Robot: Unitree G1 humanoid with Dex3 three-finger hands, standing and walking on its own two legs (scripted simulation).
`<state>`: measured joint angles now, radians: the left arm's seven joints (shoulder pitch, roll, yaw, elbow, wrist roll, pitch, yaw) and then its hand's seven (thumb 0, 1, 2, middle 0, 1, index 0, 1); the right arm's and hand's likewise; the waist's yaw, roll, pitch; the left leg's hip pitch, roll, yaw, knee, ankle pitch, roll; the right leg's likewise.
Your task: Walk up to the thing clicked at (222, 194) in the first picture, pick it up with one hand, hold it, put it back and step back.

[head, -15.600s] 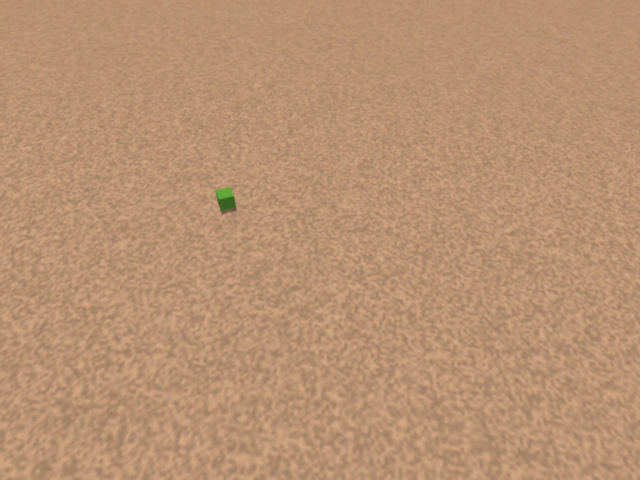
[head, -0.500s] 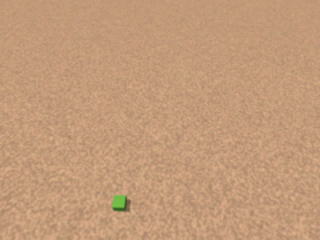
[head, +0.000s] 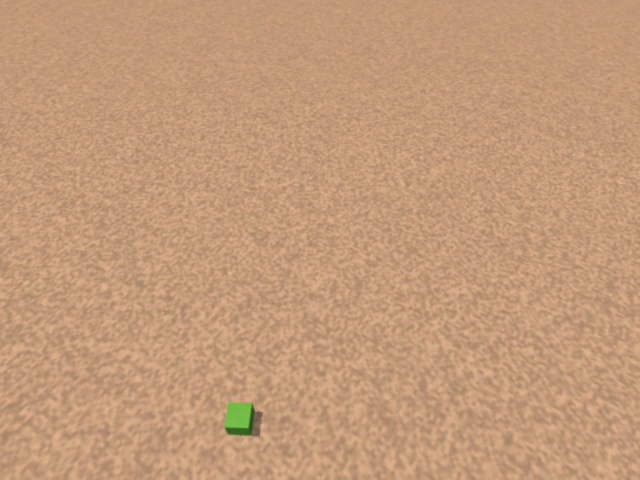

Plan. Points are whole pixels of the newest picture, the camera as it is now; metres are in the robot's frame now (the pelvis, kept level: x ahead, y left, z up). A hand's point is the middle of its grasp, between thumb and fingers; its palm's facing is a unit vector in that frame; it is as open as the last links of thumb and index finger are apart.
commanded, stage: stand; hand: left
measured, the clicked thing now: (240, 418) +0.43 +0.23 -0.75
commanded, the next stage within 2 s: none
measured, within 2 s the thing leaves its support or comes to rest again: neither
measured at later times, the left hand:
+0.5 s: hand out of the picture +0.08 +0.24 -0.15, palm faces -0.01 -0.94 -0.34, open 7.4 cm
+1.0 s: hand out of the picture +0.07 +0.24 -0.15, palm faces -0.02 -0.94 -0.35, open 7.4 cm
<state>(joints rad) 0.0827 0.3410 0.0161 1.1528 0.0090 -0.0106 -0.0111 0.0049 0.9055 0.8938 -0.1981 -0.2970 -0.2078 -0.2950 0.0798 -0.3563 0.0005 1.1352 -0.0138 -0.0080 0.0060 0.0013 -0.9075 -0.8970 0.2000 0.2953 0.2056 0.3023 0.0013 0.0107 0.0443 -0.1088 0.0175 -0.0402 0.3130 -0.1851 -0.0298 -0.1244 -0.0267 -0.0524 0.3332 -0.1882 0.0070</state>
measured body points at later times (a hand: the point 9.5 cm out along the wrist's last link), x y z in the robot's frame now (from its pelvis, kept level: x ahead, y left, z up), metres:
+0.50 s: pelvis +0.00 -0.01 +0.00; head +0.01 -0.01 +0.45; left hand +0.08 +0.29 -0.13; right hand +0.08 -0.31 -0.13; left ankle -0.01 +0.14 -0.75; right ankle -0.01 -0.12 -0.75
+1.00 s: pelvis +0.00 -0.01 +0.00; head +0.00 -0.02 +0.45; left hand +0.07 +0.29 -0.13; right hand +0.07 -0.31 -0.14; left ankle -0.01 +0.14 -0.75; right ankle -0.01 -0.12 -0.75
